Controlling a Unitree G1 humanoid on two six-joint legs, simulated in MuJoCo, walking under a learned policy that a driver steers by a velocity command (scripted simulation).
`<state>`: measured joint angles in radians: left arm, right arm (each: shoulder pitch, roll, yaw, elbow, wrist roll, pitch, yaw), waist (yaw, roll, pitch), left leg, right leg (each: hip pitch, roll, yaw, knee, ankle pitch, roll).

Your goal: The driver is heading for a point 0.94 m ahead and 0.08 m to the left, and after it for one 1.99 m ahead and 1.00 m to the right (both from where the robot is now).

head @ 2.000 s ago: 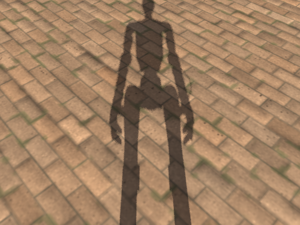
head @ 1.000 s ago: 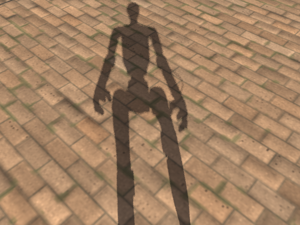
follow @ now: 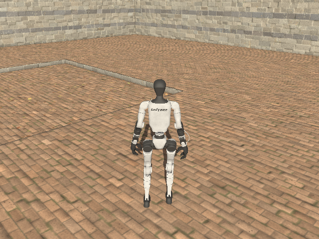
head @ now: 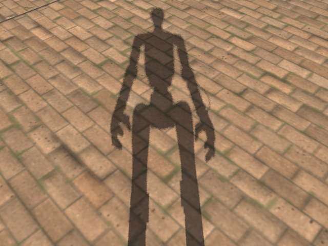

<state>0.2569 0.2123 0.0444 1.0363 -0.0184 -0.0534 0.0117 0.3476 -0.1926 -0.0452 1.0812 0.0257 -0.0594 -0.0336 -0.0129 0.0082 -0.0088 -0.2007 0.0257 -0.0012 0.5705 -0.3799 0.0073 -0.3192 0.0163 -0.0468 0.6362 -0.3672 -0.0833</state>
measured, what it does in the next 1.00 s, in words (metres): walks ahead: left foot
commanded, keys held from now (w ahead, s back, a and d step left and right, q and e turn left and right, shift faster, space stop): w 1.00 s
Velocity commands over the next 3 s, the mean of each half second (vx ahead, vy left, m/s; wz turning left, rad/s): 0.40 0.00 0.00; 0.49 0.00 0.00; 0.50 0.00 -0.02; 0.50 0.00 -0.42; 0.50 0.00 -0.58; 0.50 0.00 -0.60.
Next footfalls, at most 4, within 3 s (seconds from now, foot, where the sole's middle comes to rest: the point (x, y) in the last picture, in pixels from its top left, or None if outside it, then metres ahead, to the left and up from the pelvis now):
0.54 left None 0.42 0.13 -0.77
1.14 right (193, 196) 0.75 -0.10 -0.77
1.68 left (141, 144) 1.05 0.14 -0.77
2.22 right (201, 114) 1.25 -0.19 -0.77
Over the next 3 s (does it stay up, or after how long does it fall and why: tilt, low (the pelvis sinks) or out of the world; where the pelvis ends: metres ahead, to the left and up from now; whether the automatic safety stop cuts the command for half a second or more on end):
stays up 1.52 -0.23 0.01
